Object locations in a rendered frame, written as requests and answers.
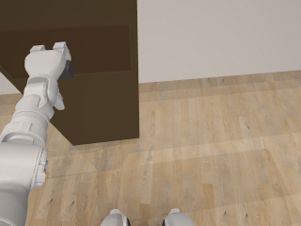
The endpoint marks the drawer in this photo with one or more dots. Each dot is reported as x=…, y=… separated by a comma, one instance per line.
x=93, y=48

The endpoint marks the handle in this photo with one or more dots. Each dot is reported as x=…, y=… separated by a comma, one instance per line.
x=68, y=71

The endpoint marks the left robot hand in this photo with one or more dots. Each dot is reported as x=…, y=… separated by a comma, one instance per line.
x=49, y=62

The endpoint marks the cabinet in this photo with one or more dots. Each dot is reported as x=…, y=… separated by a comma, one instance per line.
x=98, y=107

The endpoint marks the robot left forearm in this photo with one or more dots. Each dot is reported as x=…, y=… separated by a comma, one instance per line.
x=30, y=121

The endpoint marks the left robot thigh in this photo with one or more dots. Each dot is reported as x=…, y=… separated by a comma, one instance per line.
x=117, y=219

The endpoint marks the robot left shin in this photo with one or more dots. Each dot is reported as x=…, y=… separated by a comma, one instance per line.
x=115, y=211

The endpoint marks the left robot upper arm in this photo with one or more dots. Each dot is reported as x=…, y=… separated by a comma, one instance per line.
x=22, y=168

